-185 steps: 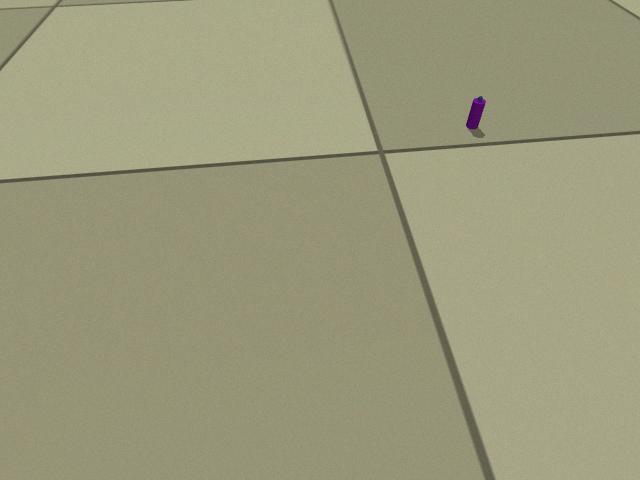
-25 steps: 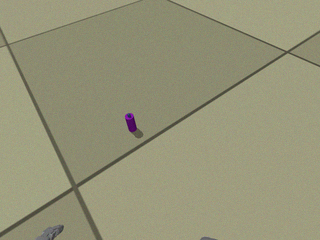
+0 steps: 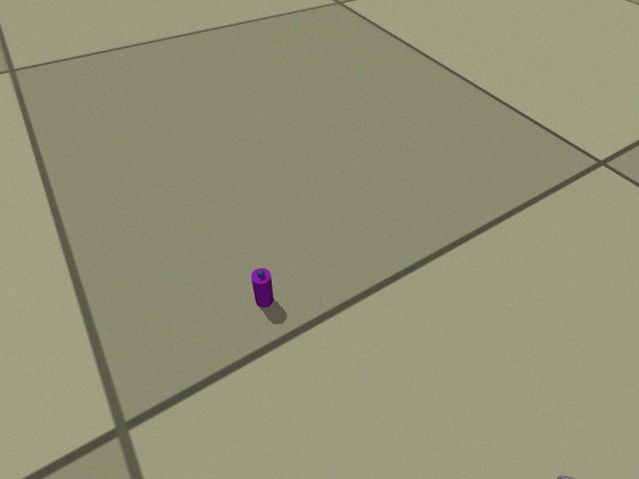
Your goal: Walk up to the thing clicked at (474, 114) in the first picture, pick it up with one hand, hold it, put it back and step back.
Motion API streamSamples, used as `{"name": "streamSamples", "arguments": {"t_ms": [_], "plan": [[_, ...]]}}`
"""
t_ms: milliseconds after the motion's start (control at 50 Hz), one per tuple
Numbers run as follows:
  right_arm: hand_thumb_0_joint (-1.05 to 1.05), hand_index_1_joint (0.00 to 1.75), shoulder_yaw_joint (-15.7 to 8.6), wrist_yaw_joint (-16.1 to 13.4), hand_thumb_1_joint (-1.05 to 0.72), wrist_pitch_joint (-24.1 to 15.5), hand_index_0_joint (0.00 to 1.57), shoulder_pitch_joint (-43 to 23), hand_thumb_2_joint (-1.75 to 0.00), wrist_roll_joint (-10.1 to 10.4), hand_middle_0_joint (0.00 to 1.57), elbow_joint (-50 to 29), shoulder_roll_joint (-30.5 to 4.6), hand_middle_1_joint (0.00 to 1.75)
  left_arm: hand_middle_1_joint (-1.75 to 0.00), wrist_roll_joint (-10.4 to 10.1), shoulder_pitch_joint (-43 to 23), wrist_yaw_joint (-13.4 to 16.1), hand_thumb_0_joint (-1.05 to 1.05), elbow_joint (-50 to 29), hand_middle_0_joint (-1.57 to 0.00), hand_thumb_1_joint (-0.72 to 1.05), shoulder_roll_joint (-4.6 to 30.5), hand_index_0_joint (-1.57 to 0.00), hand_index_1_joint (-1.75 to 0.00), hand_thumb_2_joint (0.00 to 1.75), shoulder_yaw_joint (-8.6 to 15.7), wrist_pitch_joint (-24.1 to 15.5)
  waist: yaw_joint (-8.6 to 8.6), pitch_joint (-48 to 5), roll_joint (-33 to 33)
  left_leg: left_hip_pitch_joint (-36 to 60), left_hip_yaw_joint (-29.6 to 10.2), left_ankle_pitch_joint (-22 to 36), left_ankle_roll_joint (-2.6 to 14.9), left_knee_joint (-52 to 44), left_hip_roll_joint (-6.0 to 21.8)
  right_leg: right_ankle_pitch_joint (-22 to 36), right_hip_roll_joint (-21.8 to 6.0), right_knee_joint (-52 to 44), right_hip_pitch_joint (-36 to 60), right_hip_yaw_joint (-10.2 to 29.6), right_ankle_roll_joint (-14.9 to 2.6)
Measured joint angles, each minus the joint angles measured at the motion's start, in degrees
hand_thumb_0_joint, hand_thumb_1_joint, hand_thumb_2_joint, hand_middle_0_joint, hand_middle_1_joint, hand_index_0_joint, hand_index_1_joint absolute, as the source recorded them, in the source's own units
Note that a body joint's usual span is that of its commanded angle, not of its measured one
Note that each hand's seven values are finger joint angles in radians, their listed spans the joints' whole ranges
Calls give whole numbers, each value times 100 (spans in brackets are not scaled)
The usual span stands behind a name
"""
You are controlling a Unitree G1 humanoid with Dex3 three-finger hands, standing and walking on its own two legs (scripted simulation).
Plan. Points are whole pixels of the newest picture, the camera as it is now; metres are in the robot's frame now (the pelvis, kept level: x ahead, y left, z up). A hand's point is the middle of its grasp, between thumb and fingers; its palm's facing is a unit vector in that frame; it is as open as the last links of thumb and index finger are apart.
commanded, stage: walk up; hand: left
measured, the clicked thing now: (262, 286) +0.82 +0.22 -0.67
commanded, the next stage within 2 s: none
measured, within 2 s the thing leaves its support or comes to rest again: neither
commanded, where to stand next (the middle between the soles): +0.49 +0.00 m, yaw +0 degrees
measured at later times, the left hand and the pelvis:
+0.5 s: hand (171, 403) +0.25 +0.23 -0.11, palm faces -0.02 -0.91 -0.42, open 7.4 cm; pelvis +0.19 -0.04 +0.01, yaw +0 degrees
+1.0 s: hand (183, 305) +0.42 +0.27 -0.13, palm faces -0.08 -0.92 -0.38, open 7.4 cm; pelvis +0.35 -0.01 +0.01, yaw -1 degrees
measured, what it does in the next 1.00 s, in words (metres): walks ahead: right foot, then left foot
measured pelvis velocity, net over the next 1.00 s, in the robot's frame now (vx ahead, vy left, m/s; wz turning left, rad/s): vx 0.35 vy -0.01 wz -0.01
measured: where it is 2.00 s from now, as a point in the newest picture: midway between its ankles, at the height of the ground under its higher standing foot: (328, 405)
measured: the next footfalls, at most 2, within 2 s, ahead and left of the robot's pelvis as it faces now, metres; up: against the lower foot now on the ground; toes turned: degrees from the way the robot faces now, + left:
right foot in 0.28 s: +0.26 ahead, -0.17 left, +0.00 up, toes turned -6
left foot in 0.68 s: +0.39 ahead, +0.11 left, +0.00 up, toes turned +6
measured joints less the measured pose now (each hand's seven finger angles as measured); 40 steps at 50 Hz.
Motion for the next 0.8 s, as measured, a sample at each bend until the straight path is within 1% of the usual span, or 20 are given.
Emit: {"name": "streamSamples", "arguments": {"t_ms": [60,140,180,240,280,300,320,340,360,400,440,500,560,620,680,700,720,740,760,800], "plan": [[1,30,70,-29,-91,11,20,125,-90,9,21,-3,34,30,-30,-2,-91,-67,1,-41,-20,91,2,-20,-30,90,3,-28,-31,-15,-91,385,68,-18,-2,-368,-54,371,-187,-316,-500,-6,70],[1,30,77,-13,-91,30,20,286,-90,-27,21,9,-26,30,-30,60,-213,-186,1,-63,-20,91,-39,-20,-30,90,38,-1,-104,-22,-44,768,112,-170,16,-624,-77,702,-407,-1274,-796,-91,194],[1,30,62,0,-91,43,20,375,-90,-30,21,23,-81,30,-30,78,-270,-227,1,-48,-20,91,-61,-20,-30,90,55,3,-149,-36,25,922,118,-297,-15,-663,-63,953,-455,-1776,-799,-127,204],[1,30,35,5,-90,96,20,494,-90,-24,21,57,-171,30,-30,85,-339,-245,1,-28,-20,91,-82,-20,-30,90,88,-39,-206,-71,157,1089,107,-592,-139,-529,0,1307,-421,-2506,-584,-191,170],[1,30,29,-6,-90,152,20,573,-90,-13,21,72,-214,30,-30,92,-347,-230,1,-50,-20,91,-50,-20,-30,90,114,-111,-212,-110,228,1111,83,-942,-222,-180,76,1487,-320,-2925,-278,-275,139],[1,30,22,-21,-90,181,20,591,-90,-10,21,91,-253,30,-30,101,-378,-196,1,-53,-20,91,-71,-20,-30,90,142,-163,-196,-96,355,1046,25,-1177,-164,177,201,1575,-210,-2912,-192,-339,170],[1,30,14,-47,-91,228,20,568,-90,-9,21,133,-271,30,-30,112,-412,-153,1,-85,-20,91,-108,-20,-30,90,162,-214,-180,-64,487,867,-126,-1322,-58,745,279,1429,-120,-2735,-181,-420,179],[1,30,18,-72,-91,284,20,523,-90,-13,21,185,-256,30,-30,101,-426,-121,1,-134,-20,91,-129,-20,-30,90,158,-261,-140,-45,523,625,-280,-1439,-1,1395,206,1269,-96,-2591,-174,-441,170],[1,30,35,-90,-91,332,20,465,-90,-15,21,235,-246,30,-30,73,-426,-101,1,-183,-20,91,-156,-20,-30,90,138,-285,-94,-33,532,373,-390,-1472,22,1972,89,1165,-99,-2550,-125,-437,146],[1,30,57,-99,-91,358,20,362,-90,17,21,290,-262,30,-30,26,-409,-65,1,-259,-20,91,-244,-21,-30,90,80,-298,-26,0,601,-91,-490,-1292,46,2670,-43,1111,-98,-2718,97,-461,108],[1,30,58,-79,-91,339,20,272,-90,27,21,286,-268,30,-30,12,-342,-37,1,-307,-20,90,-306,-21,-30,90,31,-302,14,2,662,-455,-481,-1059,30,2686,-20,1135,-88,-2990,341,-495,103],[1,30,29,6,-91,320,20,169,-90,-8,21,220,-235,30,-30,44,-206,-31,1,-350,-20,90,-300,-21,-30,90,-2,-285,61,-12,671,-794,-450,-781,-40,2087,105,1107,-64,-3263,611,-527,103],[1,30,1,90,-91,340,20,98,-90,-62,21,188,-183,30,-30,77,-69,-38,1,-379,-20,90,-230,-21,-30,90,15,-272,112,-21,608,-915,-417,-500,-89,1342,216,967,-50,-3353,818,-560,113],[1,30,-25,144,-91,331,20,57,-90,-92,21,194,-148,30,-30,81,61,-42,1,-379,-20,90,-128,-21,-30,90,30,-249,158,-50,508,-832,-384,-192,-107,677,274,722,-67,-3280,985,-589,173],[1,30,-58,161,-91,249,20,82,-90,-110,21,174,-165,30,-30,75,186,-41,1,-341,-20,90,-27,-21,-30,90,27,-184,145,-129,387,-469,-268,42,-68,68,215,286,-164,-2900,1050,-595,267],[1,30,-78,138,-91,198,20,78,-90,-117,21,165,-158,30,-30,78,212,-30,1,-316,-20,90,14,-21,-30,90,29,-157,116,-126,269,-385,-203,250,-73,47,118,62,-282,-2593,1001,-550,235],[1,30,-94,104,-91,149,20,64,-90,-135,21,136,-147,30,-30,62,198,-10,1,-266,-20,90,24,-21,-30,90,36,-115,98,-95,151,-365,-115,164,-71,208,30,6,-389,-2081,837,-427,157],[1,30,-97,73,-91,111,20,64,-90,-119,21,87,-151,30,-30,46,160,17,1,-202,-20,90,-4,-21,-30,90,31,-67,57,-69,130,-347,-86,10,-58,357,8,-103,-338,-1462,609,-254,97],[1,30,-96,49,-91,88,20,82,-90,-80,21,44,-143,30,-30,44,108,44,1,-143,-20,90,-26,-21,-30,90,5,-24,6,-57,139,-303,-90,-100,-33,413,12,-218,-221,-875,358,-118,51],[1,30,-56,0,-91,81,20,134,-90,-28,21,-4,-75,30,-30,22,-1,59,1,-92,-20,90,-15,-20,-30,90,-28,6,-60,-15,76,-97,-73,-162,-3,274,-3,-149,-84,-171,-83,26,1]]}}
